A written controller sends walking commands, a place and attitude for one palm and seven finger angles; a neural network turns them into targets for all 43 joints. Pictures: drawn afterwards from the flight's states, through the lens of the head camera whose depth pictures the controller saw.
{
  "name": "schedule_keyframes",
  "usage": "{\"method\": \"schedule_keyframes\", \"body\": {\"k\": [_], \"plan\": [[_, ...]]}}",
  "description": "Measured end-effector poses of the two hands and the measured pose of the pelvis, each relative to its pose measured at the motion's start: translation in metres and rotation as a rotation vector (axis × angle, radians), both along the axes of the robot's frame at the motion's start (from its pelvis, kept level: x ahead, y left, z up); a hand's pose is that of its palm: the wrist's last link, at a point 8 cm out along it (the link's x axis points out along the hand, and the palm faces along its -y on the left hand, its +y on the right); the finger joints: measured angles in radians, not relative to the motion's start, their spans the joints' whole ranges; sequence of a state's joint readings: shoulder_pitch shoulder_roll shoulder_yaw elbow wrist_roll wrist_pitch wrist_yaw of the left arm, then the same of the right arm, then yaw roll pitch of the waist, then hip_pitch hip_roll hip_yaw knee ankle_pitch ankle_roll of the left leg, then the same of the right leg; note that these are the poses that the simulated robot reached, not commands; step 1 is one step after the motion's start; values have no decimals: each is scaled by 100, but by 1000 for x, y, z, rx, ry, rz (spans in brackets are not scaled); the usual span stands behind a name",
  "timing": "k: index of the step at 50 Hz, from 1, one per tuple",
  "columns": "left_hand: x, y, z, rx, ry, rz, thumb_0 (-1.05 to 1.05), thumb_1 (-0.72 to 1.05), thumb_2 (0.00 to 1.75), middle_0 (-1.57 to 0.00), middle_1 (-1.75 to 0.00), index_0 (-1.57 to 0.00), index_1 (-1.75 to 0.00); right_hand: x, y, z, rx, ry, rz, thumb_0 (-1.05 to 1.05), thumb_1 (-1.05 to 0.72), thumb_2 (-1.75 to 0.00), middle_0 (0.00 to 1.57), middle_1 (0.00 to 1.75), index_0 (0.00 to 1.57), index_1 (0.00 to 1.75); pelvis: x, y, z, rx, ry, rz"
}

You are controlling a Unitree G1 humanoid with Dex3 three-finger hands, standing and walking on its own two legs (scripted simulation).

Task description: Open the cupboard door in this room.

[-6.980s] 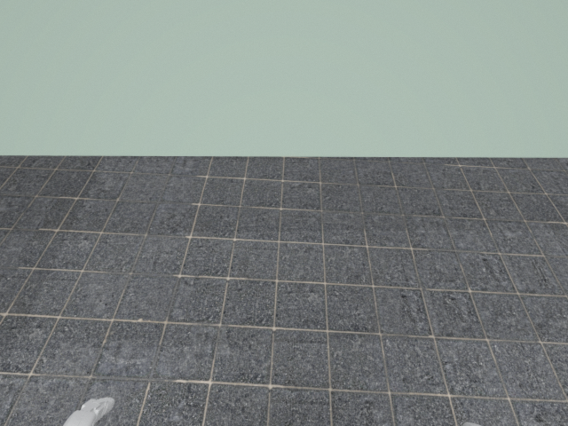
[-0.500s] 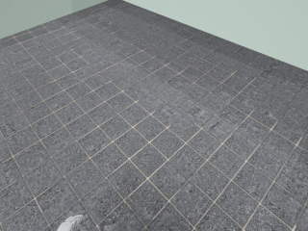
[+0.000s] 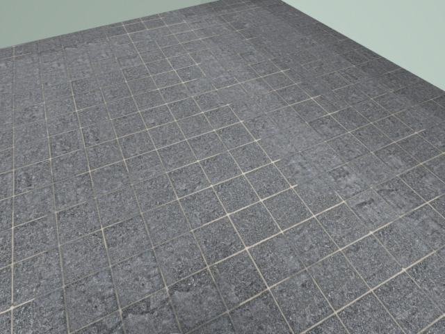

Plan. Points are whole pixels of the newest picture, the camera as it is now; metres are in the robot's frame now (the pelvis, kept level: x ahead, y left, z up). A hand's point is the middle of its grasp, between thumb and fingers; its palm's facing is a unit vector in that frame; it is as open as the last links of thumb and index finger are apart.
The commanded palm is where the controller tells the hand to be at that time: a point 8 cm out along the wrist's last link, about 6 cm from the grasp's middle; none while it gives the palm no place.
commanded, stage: turn or walk to find it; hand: left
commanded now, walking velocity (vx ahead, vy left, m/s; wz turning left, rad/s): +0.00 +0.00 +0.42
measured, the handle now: out of the picture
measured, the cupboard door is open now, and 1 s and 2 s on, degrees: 0 0 0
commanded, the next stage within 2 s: none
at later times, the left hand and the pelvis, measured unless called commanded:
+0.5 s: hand out of the picture +0.05 +0.24 -0.15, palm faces +0.19 -0.95 -0.26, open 7.4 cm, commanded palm none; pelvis -0.03 +0.02 +0.00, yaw +11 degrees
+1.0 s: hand out of the picture -0.11 +0.19 -0.17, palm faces +0.45 -0.86 -0.23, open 7.4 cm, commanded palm none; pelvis -0.06 +0.00 +0.00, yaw +26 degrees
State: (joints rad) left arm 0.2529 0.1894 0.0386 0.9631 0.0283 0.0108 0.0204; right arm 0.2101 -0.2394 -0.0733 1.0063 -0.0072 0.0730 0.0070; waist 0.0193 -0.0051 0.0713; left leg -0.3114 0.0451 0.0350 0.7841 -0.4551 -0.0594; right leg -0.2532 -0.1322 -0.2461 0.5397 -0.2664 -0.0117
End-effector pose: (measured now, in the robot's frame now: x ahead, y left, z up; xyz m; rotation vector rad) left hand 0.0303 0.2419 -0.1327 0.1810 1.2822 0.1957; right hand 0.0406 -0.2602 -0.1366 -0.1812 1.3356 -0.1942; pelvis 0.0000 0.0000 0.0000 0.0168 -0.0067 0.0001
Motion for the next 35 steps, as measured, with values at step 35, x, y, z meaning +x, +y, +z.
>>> {"method": "schedule_keyframes", "body": {"k": [35], "plan": [[-30,-6,30,69,-183,195,0,91,90,-20,-30,-20,-30,-2,-1,-17,55,36,212,1,-90,-90,20,30,20,30,-37,-18,2,14,-15,294]]}}
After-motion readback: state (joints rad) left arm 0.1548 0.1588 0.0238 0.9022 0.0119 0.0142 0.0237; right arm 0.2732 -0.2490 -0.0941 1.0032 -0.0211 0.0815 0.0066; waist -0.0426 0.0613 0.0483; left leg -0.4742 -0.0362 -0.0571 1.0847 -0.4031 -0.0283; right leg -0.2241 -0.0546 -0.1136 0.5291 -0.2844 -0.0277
